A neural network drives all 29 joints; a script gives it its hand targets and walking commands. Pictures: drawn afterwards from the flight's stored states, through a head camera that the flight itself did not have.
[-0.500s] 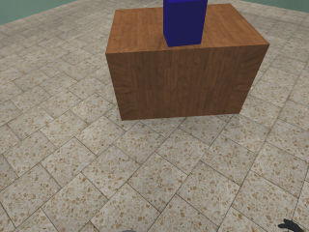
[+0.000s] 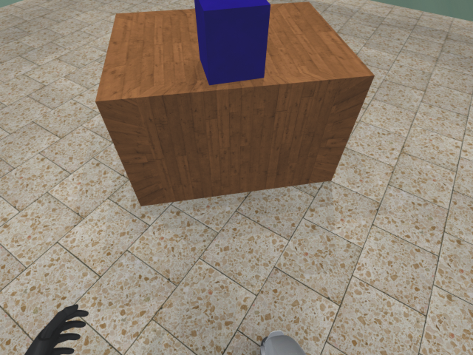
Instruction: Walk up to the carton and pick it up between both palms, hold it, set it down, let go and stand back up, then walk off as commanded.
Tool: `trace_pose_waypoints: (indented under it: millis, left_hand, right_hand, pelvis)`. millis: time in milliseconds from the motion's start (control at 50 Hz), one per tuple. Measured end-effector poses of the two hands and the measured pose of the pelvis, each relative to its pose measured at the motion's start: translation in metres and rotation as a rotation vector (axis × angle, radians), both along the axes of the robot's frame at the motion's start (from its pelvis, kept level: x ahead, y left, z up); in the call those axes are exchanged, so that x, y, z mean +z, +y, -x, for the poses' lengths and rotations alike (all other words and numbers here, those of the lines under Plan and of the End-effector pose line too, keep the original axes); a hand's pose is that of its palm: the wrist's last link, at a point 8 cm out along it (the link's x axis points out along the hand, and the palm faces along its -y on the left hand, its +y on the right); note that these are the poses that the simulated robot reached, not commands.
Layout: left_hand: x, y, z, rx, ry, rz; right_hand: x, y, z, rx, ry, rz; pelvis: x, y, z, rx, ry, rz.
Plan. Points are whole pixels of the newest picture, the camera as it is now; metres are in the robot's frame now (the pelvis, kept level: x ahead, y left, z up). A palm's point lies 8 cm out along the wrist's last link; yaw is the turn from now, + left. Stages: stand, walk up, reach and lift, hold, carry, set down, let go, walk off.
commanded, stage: walk up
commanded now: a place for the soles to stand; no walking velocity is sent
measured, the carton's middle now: (230, 35) +1.13 -0.04 +0.01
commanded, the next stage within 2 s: none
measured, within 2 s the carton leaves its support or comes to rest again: neither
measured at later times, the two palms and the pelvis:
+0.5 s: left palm out of the picture +0.14 +0.28 -0.05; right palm out of the picture +0.12 -0.40 -0.05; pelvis +0.07 -0.05 +0.03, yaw -2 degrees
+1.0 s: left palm (56, 326) +0.22 +0.32 -0.10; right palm out of the picture +0.11 -0.34 -0.01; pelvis +0.12 +0.02 +0.02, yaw -2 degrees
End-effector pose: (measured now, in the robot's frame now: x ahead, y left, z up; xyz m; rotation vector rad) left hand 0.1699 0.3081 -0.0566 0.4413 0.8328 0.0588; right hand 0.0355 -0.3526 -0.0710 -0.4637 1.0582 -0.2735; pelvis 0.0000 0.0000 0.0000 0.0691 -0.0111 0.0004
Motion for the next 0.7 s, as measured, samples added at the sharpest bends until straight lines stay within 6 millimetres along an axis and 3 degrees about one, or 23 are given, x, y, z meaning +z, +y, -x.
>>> trace_pose_waypoints:
  millis: [60, 100, 200, 260, 340, 480, 620, 700]
  left_hand:
    - [0.004, -0.018, -0.006, 0.009, 0.019, -0.033]
    - [0.007, -0.025, 0.001, 0.038, 0.025, -0.050]
    - [0.025, -0.033, 0.036, 0.129, 0.083, -0.071]
    - [0.029, -0.039, 0.047, 0.147, 0.122, -0.070]
    - [0.028, -0.043, 0.047, 0.144, 0.146, -0.058]
    - [0.014, -0.036, 0.030, 0.125, 0.143, -0.022]
    - [-0.011, -0.006, 0.013, 0.120, 0.151, 0.020]
    - [-0.039, 0.013, -0.007, 0.102, 0.155, 0.046]
  right_hand:
    - [-0.017, -0.018, -0.024, 0.008, -0.013, -0.036]
    - [-0.023, -0.026, -0.043, 0.031, -0.022, -0.056]
    - [-0.009, -0.041, -0.078, 0.063, -0.037, -0.072]
    - [0.000, -0.048, -0.084, 0.062, -0.028, -0.069]
    - [0.008, -0.054, -0.081, 0.039, 0.003, -0.061]
    - [0.016, -0.048, -0.081, 0.016, 0.024, -0.028]
    - [0.020, -0.018, -0.088, 0.017, 0.036, 0.012]
    - [0.010, 0.002, -0.068, -0.030, 0.052, 0.041]
  pelvis:
    - [-0.004, -0.023, -0.015, 0.000, -0.009, 0.004]
    - [-0.005, -0.036, -0.024, -0.002, -0.035, 0.001]
    - [0.015, -0.054, -0.042, -0.013, -0.075, -0.013]
    - [0.023, -0.061, -0.048, -0.021, -0.076, -0.011]
    - [0.029, -0.064, -0.057, -0.030, -0.078, 0.003]
    - [0.026, -0.053, -0.067, -0.042, -0.078, 0.042]
    - [0.015, -0.019, -0.075, -0.040, -0.057, 0.083]
    - [-0.003, 0.004, -0.081, -0.030, -0.070, 0.094]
